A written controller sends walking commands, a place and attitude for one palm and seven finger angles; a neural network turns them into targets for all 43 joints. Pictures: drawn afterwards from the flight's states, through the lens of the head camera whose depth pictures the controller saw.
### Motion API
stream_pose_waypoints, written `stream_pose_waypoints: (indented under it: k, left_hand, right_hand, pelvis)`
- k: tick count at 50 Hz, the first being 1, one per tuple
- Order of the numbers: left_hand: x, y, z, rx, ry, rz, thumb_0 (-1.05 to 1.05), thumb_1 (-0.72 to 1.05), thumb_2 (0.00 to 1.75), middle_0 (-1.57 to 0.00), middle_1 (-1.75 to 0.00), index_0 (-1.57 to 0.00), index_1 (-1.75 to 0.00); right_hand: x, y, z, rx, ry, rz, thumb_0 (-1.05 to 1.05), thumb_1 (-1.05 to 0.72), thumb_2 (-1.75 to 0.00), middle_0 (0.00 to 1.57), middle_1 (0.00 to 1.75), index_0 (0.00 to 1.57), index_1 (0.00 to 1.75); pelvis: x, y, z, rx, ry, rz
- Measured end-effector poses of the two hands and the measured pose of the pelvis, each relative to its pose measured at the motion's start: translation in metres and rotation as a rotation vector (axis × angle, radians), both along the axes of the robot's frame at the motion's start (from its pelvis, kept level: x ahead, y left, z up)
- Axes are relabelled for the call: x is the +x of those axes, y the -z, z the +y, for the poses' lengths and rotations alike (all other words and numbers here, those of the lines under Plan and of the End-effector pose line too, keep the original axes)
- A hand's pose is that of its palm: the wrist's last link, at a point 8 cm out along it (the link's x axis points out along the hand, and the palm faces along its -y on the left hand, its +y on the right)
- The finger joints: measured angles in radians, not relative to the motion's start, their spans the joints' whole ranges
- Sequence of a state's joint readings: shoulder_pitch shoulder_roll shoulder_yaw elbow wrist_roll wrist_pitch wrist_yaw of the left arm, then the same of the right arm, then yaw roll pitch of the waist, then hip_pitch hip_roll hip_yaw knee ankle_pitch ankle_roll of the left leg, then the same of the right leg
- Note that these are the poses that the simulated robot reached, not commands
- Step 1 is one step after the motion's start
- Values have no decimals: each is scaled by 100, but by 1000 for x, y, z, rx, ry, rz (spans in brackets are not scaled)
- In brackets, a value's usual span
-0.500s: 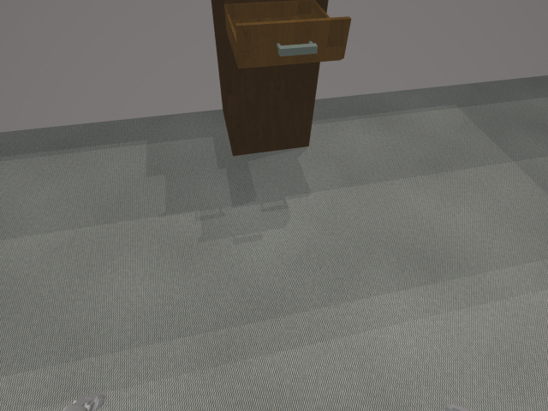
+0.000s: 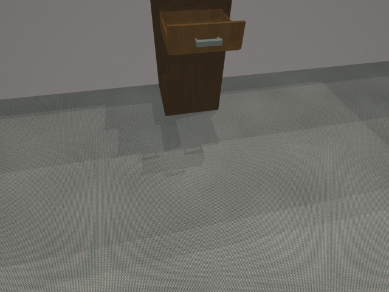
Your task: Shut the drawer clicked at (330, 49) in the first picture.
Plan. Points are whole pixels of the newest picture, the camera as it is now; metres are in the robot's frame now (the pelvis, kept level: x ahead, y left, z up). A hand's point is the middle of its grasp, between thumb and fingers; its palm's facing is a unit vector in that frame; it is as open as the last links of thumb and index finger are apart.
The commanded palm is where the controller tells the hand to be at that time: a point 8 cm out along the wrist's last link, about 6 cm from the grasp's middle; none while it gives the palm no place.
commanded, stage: stand and wait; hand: left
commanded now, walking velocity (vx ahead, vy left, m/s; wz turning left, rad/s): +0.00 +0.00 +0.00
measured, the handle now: (208, 40) +1.24 +0.00 -0.04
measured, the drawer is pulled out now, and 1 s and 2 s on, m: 0.30 0.30 0.30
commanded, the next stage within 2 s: look at it before walking up in 0.42 s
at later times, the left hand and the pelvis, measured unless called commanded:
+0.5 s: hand out of the picture +0.07 +0.24 -0.15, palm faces -0.04 -0.94 -0.33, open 7.4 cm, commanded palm none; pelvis -0.02 -0.01 +0.00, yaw -1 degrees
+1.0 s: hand out of the picture +0.06 +0.24 -0.16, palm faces -0.04 -0.94 -0.33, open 7.4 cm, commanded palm none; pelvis -0.01 -0.01 +0.00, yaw -1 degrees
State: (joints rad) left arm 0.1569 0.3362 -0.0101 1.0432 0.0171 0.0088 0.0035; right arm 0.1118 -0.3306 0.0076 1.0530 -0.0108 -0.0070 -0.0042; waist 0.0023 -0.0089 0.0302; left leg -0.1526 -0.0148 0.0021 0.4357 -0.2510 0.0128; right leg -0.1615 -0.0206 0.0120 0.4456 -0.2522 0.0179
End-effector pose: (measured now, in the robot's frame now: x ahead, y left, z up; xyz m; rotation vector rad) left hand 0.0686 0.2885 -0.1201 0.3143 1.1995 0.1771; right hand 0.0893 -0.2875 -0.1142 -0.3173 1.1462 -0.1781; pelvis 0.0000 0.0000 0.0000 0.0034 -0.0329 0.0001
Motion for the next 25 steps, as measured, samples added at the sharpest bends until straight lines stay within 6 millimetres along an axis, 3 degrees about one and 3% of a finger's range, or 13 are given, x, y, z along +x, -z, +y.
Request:
stream_pose_waypoints:
  k: [11, 25]
  left_hand:
    - [-17, 0, -2, 10, -4, 42, 1, 90, 90, -20, -30, -20, -30]
    - [-6, -4, -9, 3, 17, -6, 1, 90, 90, -20, -30, -20, -30]
  right_hand:
    - [-39, 5, -11, -3, 36, 83, 0, -91, -90, 21, 30, 20, 30]
    - [-40, 3, -11, 9, 39, 53, 0, -91, -90, 21, 30, 20, 30]
  pelvis:
    - [-9, -2, -6, 0, 3, -1]
    - [-16, -3, -9, 1, 9, -3]
